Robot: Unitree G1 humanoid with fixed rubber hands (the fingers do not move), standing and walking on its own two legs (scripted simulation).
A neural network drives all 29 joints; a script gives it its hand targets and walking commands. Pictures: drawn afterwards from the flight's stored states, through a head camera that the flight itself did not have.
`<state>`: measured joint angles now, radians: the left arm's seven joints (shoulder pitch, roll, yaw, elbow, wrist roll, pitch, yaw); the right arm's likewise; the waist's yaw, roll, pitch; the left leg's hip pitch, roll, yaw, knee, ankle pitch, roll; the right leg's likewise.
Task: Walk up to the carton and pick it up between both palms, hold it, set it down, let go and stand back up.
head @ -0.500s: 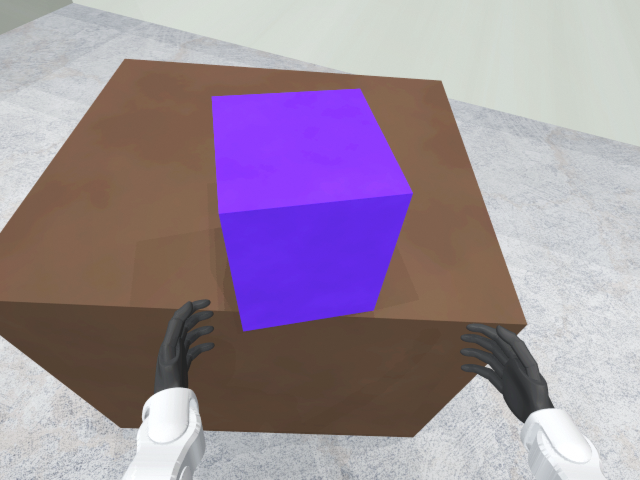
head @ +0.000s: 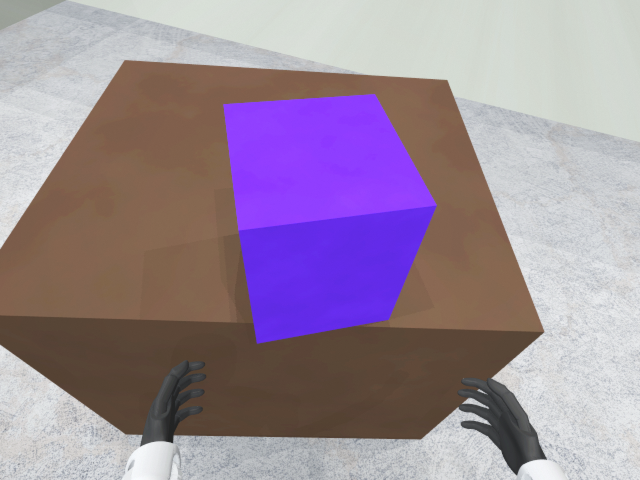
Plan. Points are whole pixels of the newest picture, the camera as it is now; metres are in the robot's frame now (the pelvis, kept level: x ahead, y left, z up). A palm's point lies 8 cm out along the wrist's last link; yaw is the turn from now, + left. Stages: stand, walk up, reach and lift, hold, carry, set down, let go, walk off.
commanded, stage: set down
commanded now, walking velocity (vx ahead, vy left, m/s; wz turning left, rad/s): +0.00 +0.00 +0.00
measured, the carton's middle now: (314, 222) +0.43 +0.03 +0.07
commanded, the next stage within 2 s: let go in 0.30 s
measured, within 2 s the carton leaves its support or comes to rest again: neither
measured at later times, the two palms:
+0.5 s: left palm (135, 464) +0.15 +0.23 -0.08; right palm (487, 472) +0.16 -0.21 -0.08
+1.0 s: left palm out of the picture +0.13 +0.25 -0.10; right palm out of the picture +0.13 -0.22 -0.10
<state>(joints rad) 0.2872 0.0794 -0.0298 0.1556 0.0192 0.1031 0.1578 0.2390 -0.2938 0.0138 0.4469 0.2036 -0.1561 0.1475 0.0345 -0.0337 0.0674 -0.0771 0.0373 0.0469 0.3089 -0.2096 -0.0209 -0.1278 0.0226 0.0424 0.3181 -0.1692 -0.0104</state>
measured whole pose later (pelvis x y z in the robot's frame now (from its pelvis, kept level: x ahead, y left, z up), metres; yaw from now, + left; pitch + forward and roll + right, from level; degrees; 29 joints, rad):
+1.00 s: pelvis +0.00 +0.01 -0.01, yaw +2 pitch -2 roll -1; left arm 0.22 0.19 0.01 0.64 0.02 0.01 0.01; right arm 0.23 -0.21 -0.03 0.76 -0.01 -0.10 0.00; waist 0.00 0.00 0.02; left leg -0.14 0.02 0.01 0.48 -0.30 0.00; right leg -0.14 0.01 0.00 0.43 -0.24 0.01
